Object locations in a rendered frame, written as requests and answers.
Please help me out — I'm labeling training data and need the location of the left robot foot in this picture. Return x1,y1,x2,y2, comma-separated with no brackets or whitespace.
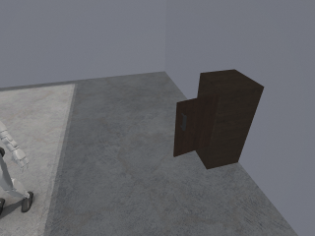
22,191,33,212

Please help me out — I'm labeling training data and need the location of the cupboard door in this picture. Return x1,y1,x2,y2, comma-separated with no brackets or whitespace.
173,93,220,157

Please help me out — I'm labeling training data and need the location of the handle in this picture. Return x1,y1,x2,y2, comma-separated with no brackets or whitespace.
180,113,187,131

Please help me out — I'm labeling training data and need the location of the left robot thigh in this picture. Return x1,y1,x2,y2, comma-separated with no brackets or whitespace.
0,147,14,191

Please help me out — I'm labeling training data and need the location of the left robot hand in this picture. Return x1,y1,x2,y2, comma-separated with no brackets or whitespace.
11,148,29,172

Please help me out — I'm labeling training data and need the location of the left robot forearm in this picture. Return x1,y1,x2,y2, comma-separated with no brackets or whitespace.
0,121,19,152

